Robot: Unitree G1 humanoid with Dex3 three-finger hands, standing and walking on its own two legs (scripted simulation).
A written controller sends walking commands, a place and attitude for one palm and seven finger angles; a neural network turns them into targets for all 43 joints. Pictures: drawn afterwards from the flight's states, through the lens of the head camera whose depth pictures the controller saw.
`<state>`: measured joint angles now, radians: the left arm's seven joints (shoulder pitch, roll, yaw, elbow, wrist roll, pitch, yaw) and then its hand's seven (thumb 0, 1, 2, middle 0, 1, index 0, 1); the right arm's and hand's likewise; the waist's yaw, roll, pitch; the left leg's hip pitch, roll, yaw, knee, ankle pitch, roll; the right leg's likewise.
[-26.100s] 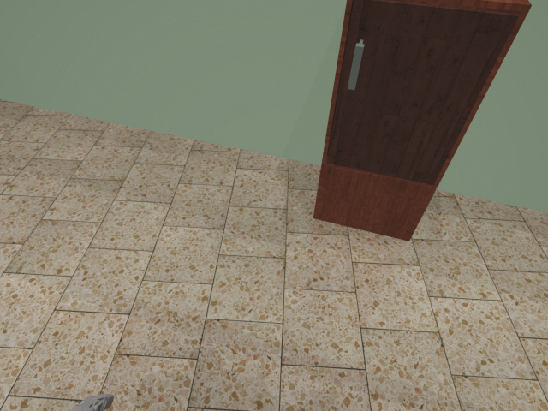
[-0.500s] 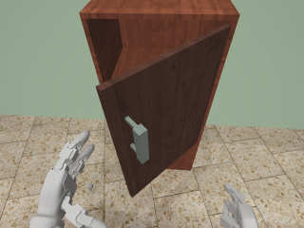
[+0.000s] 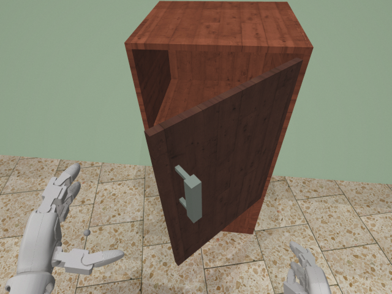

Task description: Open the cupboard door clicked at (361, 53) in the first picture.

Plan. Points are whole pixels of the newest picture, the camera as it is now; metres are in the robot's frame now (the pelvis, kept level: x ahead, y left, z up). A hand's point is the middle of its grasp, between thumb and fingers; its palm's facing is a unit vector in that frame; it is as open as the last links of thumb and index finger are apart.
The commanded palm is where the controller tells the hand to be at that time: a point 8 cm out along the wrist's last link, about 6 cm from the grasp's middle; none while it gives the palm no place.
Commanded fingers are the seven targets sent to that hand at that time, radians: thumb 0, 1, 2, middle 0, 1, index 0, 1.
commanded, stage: draw the hand back to the body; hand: left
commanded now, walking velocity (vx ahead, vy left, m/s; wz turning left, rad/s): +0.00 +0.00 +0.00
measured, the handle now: (187, 193) +0.31 +0.06 +0.05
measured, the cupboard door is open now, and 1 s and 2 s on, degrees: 45 45 45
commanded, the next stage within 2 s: step back with the hand held close in 0.84 s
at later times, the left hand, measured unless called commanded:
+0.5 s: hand (36, 198) +0.20 +0.26 +0.19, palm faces +0.47 -0.79 -0.41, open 8.6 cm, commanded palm +0.15 +0.29 +0.19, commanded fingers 0.00 0.90 0.90 -0.20 -0.30 -0.20 -0.30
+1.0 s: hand (41, 202) +0.19 +0.25 +0.19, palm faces +0.45 -0.80 -0.40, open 7.4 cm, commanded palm +0.15 +0.28 +0.20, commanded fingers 0.00 0.90 0.90 -0.20 -0.30 -0.20 -0.30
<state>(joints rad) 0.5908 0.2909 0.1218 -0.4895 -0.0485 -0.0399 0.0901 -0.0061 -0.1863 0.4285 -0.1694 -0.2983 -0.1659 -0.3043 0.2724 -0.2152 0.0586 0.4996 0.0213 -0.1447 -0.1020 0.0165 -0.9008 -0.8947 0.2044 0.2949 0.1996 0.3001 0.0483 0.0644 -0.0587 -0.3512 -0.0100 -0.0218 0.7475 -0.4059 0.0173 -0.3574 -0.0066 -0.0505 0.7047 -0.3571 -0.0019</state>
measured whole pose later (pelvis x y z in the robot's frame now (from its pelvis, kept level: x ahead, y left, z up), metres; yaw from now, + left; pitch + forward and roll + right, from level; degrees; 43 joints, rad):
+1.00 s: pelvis +0.00 -0.01 +0.03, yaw -1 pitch -6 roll +0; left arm 0.45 0.33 0.34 -0.38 -0.05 -0.10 0.11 0.02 0.89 0.89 -0.22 -0.30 -0.21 -0.31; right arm 0.19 -0.22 0.02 0.66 0.01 -0.12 -0.09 0.02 -0.90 -0.89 0.20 0.29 0.20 0.30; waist 0.07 0.07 0.03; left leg -0.06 0.01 -0.01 0.41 -0.25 0.00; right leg -0.08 0.02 -0.04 0.38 -0.20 -0.02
